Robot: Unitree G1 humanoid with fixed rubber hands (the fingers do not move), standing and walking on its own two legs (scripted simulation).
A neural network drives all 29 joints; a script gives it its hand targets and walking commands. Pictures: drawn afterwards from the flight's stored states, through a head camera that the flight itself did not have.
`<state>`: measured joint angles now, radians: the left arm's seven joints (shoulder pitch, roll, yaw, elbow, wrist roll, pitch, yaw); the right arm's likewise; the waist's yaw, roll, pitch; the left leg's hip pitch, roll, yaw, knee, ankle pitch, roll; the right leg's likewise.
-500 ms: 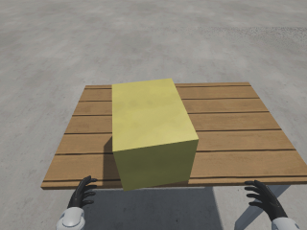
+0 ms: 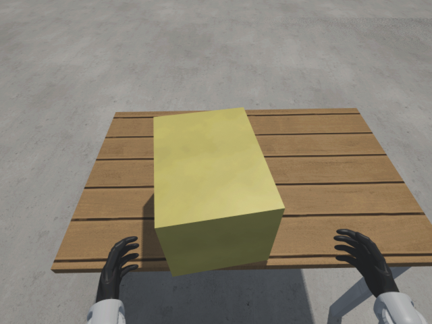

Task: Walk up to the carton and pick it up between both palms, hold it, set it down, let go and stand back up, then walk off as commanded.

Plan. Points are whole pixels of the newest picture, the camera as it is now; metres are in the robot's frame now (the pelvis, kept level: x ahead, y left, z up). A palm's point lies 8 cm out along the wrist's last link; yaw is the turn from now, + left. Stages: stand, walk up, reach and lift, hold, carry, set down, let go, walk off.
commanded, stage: reach and lift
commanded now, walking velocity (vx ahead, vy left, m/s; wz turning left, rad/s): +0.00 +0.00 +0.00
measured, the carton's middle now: (209, 187) +0.42 +0.04 -0.02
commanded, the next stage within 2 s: none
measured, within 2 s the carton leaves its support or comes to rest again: neither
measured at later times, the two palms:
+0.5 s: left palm (124, 246) +0.24 +0.19 +0.04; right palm (378, 261) +0.22 -0.25 +0.03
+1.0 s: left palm (137, 206) +0.30 +0.17 +0.08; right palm (371, 200) +0.31 -0.25 +0.09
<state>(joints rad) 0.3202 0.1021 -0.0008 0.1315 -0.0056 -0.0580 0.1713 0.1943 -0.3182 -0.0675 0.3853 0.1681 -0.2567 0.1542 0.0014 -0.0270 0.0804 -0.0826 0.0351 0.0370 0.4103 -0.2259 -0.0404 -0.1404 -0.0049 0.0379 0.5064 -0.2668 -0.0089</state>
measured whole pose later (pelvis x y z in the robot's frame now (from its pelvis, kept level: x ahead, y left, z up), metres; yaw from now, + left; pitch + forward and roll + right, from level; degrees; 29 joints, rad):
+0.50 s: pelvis +0.00 +0.00 +0.00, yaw +0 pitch -5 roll +2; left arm 0.13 0.06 0.00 0.04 -0.02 0.14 0.21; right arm 0.18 -0.36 -0.06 0.23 0.21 -0.12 0.15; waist 0.00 -0.03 0.08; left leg -0.08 0.04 0.04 0.40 -0.23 -0.04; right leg -0.14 0.00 0.04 0.50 -0.27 -0.01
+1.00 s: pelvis +0.00 +0.00 +0.00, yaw +0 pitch -5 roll +1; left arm -0.14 0.06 0.00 0.03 -0.02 0.43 0.22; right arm -0.20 -0.42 -0.05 0.33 0.28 0.09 0.10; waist 0.00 -0.03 0.08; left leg -0.08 0.04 0.04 0.40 -0.22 -0.04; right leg -0.14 0.00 0.04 0.49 -0.26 -0.01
